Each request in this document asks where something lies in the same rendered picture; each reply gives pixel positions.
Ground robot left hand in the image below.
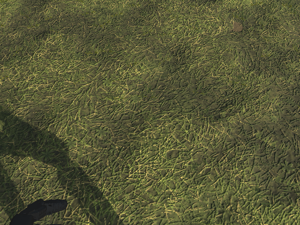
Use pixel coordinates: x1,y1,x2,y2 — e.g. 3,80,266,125
9,199,68,225

